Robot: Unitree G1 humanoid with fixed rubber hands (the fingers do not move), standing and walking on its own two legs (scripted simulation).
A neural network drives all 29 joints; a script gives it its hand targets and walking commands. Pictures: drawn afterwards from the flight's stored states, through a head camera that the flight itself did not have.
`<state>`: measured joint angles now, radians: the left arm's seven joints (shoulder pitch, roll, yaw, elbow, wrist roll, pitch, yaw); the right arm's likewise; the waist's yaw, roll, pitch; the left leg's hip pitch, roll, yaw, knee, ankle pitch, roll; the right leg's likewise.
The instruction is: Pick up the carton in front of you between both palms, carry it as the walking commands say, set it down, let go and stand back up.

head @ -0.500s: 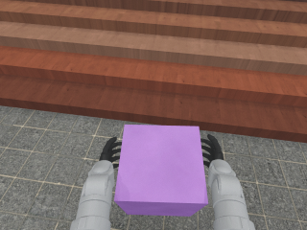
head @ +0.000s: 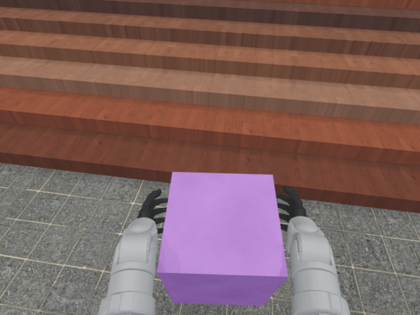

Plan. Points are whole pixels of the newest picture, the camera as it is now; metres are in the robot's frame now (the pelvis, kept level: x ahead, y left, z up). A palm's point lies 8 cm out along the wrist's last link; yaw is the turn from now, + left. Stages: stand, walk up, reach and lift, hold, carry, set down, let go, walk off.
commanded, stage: reach and lift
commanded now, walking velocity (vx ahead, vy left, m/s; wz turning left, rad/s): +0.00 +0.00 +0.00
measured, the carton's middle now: (220, 242) +0.31 +0.00 -0.05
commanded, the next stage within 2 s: hold in 0.62 s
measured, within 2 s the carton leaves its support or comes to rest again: neither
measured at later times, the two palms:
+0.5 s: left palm (146, 219) +0.31 +0.15 +0.04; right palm (296, 217) +0.32 -0.15 +0.04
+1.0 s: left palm (144, 222) +0.29 +0.15 +0.05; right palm (302, 220) +0.30 -0.15 +0.06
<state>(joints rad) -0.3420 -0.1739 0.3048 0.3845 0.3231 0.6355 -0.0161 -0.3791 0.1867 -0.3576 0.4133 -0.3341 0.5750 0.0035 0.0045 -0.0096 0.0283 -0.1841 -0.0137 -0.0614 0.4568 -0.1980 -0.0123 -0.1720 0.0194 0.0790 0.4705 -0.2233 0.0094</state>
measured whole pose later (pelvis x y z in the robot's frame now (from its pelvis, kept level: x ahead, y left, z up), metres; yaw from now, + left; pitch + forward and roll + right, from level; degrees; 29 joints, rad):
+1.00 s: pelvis +0.01 +0.00 +0.01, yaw +0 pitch -8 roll +0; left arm -0.26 -0.15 0.20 0.23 0.29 0.80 0.00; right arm -0.30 0.16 -0.25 0.26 -0.30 0.74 0.00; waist 0.00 -0.01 0.03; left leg -0.05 -0.01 -0.06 0.36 -0.17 -0.01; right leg -0.03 0.02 0.08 0.37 -0.20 0.01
